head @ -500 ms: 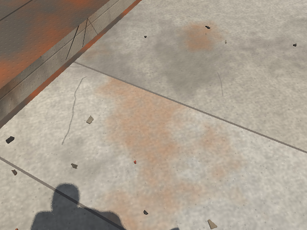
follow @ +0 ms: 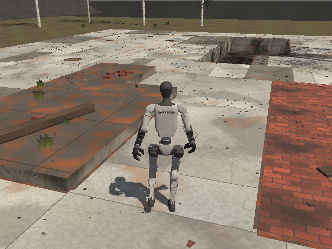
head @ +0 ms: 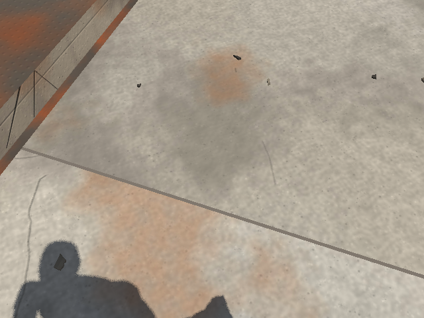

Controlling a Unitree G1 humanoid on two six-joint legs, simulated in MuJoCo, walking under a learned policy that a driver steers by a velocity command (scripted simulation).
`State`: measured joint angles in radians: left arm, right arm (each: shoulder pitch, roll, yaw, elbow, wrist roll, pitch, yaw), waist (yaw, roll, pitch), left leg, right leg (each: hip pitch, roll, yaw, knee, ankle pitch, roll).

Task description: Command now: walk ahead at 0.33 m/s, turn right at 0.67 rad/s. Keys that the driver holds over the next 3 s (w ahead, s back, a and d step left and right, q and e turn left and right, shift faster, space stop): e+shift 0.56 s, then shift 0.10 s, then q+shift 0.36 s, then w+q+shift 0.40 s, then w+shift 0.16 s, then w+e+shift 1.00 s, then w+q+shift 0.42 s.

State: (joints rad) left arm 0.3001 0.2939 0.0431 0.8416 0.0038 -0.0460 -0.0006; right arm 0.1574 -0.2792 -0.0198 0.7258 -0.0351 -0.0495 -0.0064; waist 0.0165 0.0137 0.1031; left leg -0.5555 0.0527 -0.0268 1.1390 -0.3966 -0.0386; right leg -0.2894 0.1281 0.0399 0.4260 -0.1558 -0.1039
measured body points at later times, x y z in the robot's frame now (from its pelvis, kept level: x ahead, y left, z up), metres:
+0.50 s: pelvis +0.15 +0.03 +0.00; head +0.19 +0.02 +0.45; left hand +0.42 +0.23 -0.10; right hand +0.16 -0.27 -0.10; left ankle +0.26 +0.12 -0.74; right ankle +0.11 -0.07 -0.69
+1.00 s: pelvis +0.14 +0.00 +0.00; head +0.15 -0.01 +0.45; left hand +0.41 +0.12 -0.10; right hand +0.06 -0.27 -0.13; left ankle +0.17 +0.11 -0.70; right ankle +0.11 -0.06 -0.74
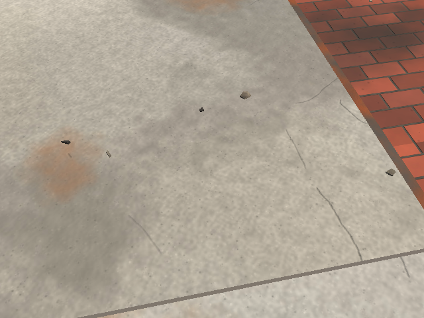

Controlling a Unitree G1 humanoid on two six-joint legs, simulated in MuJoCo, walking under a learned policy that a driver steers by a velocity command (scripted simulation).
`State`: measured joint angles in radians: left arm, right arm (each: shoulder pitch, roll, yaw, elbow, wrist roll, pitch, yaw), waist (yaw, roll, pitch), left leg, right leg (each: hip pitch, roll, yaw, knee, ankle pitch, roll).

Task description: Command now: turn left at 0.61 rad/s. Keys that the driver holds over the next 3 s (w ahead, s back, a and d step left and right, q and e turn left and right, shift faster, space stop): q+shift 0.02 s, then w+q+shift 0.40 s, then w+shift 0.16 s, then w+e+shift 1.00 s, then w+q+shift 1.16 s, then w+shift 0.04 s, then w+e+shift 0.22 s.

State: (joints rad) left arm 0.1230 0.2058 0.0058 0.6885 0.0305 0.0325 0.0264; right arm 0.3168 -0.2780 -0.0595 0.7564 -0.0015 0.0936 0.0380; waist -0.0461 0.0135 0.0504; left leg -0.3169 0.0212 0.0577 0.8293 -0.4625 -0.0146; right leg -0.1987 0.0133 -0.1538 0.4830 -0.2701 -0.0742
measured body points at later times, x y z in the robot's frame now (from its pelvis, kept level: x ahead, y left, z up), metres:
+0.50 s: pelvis +0.16 +0.06 -0.01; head +0.18 +0.09 +0.44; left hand +0.28 +0.38 -0.09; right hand +0.26 -0.23 -0.11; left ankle -0.06 +0.09 -0.74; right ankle +0.36 -0.02 -0.71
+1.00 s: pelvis +0.53 +0.24 -0.02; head +0.55 +0.26 +0.43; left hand +0.39 +0.49 -0.15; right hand +0.84 +0.12 -0.07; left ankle +0.55 +0.38 -0.74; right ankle +0.40 +0.04 -0.67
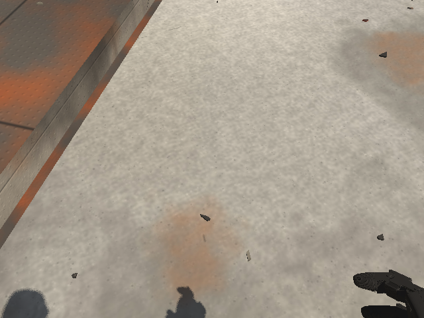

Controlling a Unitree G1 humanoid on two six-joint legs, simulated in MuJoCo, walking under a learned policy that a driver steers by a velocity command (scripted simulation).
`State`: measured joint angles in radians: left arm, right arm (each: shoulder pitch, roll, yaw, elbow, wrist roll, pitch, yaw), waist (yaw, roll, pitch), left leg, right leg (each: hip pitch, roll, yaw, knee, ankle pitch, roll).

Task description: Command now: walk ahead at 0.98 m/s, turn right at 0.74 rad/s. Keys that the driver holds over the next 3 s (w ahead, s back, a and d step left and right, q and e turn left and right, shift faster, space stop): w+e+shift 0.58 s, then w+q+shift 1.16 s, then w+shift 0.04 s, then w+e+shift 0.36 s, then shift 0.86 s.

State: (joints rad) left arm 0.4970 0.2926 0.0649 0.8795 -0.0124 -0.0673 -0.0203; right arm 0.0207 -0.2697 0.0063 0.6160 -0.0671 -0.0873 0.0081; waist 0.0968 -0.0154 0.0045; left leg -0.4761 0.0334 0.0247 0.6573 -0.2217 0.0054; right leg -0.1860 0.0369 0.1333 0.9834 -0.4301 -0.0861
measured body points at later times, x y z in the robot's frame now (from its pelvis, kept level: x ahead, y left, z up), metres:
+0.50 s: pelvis +0.44 -0.08 -0.01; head +0.48 -0.08 +0.44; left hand +0.66 +0.14 -0.13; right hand +0.43 -0.35 -0.12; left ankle +0.40 +0.13 -0.59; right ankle +0.47 -0.10 -0.72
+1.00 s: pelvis +0.91 -0.24 +0.02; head +0.92 -0.25 +0.47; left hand +1.19 -0.12 -0.06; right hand +0.74 -0.48 -0.11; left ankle +0.93 -0.18 -0.72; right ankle +0.86 -0.37 -0.64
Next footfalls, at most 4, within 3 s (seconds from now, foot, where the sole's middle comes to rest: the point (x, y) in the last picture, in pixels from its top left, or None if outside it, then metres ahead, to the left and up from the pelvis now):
0.38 right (271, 311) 0.51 -0.11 -0.76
0.80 left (296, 189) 0.97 -0.20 -0.76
1.22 right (379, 143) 1.24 -0.56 -0.76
1.66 left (329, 74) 1.67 -0.39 -0.76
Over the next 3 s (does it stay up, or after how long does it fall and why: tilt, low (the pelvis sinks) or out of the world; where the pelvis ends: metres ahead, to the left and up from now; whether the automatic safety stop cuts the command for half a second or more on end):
stays up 2.35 -0.34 0.02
